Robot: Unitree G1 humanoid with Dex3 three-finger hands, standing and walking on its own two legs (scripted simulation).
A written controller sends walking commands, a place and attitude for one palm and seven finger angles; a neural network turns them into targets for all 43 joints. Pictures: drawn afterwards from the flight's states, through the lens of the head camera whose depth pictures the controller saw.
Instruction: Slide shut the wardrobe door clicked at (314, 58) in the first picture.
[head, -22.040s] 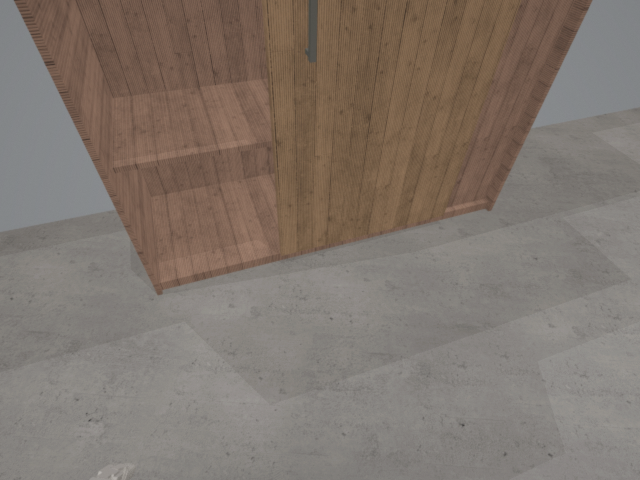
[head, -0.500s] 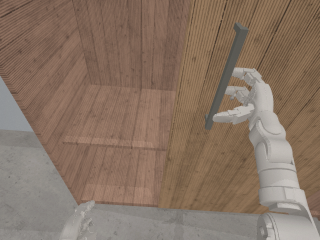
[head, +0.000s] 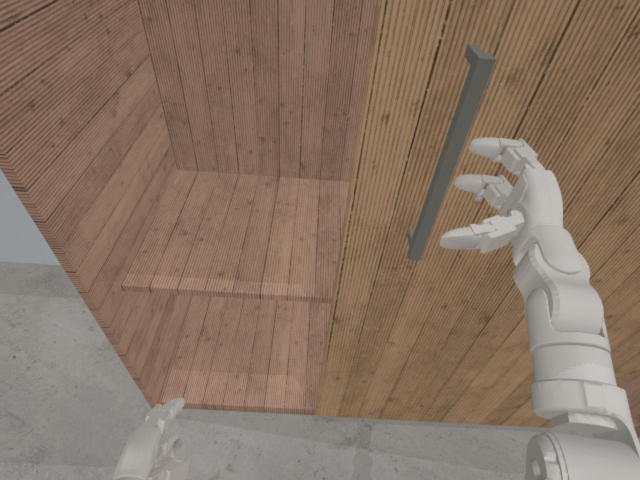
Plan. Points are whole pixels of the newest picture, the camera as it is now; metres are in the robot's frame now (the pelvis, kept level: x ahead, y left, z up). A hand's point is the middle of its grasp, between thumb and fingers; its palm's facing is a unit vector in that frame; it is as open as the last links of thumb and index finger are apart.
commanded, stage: move the hooked fingers beside the handle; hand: right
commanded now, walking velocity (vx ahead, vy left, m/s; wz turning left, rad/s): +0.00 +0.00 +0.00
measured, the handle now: (438, 169) +0.45 -0.12 +0.20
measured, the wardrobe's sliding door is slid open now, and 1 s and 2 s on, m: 0.47 0.47 0.47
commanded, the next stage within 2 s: none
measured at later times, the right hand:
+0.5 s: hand (480, 195) +0.40 -0.16 +0.20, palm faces +0.04 +1.00 -0.01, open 13.6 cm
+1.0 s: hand (484, 195) +0.40 -0.17 +0.20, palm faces +0.02 +1.00 -0.01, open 13.5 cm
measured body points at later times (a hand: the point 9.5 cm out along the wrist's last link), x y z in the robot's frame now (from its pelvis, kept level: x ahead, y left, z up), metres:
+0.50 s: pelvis +0.00 +0.00 +0.00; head -0.01 +0.02 +0.45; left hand +0.15 +0.23 -0.10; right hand +0.39 -0.22 +0.20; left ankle +0.01 +0.12 -0.74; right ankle -0.04 -0.12 -0.74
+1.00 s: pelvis -0.01 +0.00 +0.00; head -0.01 +0.02 +0.45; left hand +0.13 +0.25 -0.10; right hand +0.39 -0.22 +0.20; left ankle +0.01 +0.12 -0.74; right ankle -0.04 -0.12 -0.74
